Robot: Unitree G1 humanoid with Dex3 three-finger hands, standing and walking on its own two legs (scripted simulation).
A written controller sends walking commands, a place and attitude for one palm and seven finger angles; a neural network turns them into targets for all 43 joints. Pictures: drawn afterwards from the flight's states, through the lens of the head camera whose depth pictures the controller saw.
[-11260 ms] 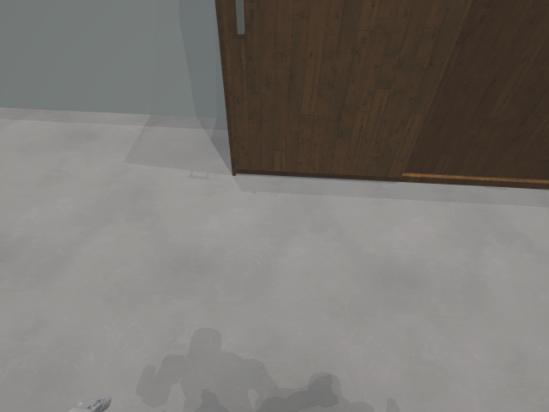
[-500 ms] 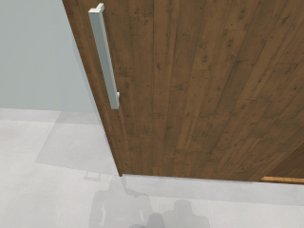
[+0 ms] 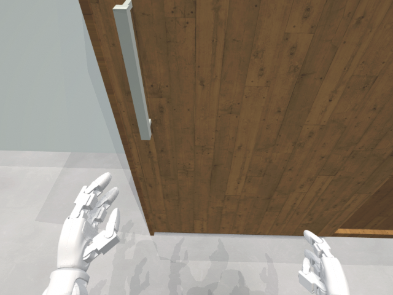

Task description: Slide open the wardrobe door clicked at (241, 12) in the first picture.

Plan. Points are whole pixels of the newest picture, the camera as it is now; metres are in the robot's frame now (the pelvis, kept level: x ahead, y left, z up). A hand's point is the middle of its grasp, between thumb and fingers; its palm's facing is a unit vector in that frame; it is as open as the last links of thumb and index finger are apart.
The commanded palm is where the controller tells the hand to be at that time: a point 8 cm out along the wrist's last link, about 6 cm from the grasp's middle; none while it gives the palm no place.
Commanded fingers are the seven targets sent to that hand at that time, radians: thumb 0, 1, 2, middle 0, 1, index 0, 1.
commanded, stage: raise the hand with hooked fingers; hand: left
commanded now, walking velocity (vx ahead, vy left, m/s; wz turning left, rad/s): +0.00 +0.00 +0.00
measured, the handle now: (138, 80) +0.53 +0.15 +0.19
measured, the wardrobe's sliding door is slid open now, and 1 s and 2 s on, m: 0.00 0.00 0.00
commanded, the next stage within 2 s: move the hooked fingers beside the handle in 1.80 s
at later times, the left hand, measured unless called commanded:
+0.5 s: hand (77, 229) +0.23 +0.23 +0.06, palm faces -0.05 -1.00 -0.04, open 10.8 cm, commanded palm +0.18 +0.29 +0.08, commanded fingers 0.00 -0.06 0.49 -0.27 -0.92 -0.27 -0.92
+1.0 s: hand (14, 181) +0.26 +0.30 +0.17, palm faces +0.12 -0.99 -0.08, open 13.6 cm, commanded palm +0.22 +0.33 +0.16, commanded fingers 0.00 -0.50 0.30 -0.30 -1.20 -0.30 -1.20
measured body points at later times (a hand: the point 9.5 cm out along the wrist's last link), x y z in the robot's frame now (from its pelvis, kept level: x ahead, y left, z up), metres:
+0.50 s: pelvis +0.01 +0.03 -0.01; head +0.04 +0.03 +0.44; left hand +0.23 +0.28 +0.06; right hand +0.18 -0.16 -0.09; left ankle -0.02 +0.12 -0.71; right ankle +0.04 -0.10 -0.71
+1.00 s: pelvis +0.02 +0.03 +0.01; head +0.00 +0.02 +0.46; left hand +0.24 +0.35 +0.17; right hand +0.23 -0.18 -0.03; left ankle -0.02 +0.12 -0.71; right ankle +0.04 -0.10 -0.71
